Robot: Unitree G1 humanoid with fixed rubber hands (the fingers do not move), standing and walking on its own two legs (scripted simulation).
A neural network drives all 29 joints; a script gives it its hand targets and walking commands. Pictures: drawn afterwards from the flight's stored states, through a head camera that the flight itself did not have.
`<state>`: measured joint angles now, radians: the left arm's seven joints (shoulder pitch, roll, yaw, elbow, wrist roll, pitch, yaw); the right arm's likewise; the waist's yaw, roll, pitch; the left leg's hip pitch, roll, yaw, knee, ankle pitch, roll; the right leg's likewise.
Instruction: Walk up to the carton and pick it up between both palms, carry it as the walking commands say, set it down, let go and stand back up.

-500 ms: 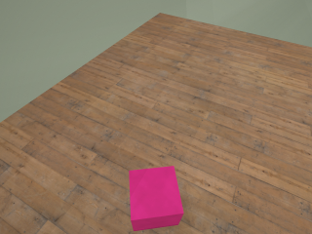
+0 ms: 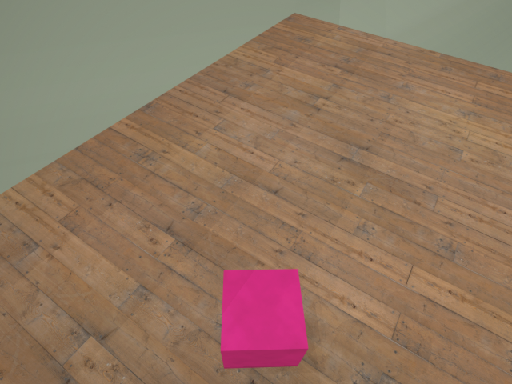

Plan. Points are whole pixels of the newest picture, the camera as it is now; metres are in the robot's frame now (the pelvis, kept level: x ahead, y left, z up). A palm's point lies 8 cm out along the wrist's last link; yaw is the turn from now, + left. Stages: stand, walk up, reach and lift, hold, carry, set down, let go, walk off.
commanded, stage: walk up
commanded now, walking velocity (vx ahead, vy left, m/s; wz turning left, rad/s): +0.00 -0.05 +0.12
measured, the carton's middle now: (261, 318) +0.44 -0.04 -0.65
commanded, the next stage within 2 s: stand in 0.78 s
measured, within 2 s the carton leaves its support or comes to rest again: neither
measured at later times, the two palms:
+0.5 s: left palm out of the picture -0.01 +0.23 -0.15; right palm out of the picture +0.05 -0.26 -0.14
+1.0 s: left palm out of the picture -0.02 +0.23 -0.14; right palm out of the picture +0.04 -0.24 -0.14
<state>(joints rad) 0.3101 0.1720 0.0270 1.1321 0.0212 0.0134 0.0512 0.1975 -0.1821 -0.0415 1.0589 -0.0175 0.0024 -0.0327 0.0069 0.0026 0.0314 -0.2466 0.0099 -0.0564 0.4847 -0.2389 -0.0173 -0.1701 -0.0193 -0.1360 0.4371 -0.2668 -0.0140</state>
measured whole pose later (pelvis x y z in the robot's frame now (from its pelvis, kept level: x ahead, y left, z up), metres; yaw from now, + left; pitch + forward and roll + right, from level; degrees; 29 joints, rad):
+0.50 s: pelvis +0.00 -0.01 -0.01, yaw +2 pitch +1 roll -1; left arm 0.28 0.20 0.05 1.07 0.02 0.03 0.05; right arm 0.22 -0.19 -0.04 1.02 -0.03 0.01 -0.04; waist 0.00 0.00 0.03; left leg -0.31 0.01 -0.10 0.56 -0.27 -0.03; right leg -0.22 -0.02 -0.18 0.52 -0.32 -0.03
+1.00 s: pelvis +0.00 -0.01 +0.00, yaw +4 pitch -1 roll +0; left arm 0.28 0.18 0.01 1.11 0.01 0.00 0.04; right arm 0.24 -0.18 -0.01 1.08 0.00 -0.02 -0.03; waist 0.00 0.00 0.04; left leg -0.15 0.00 0.07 0.39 -0.22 0.02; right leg -0.10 -0.04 -0.10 0.38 -0.26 0.00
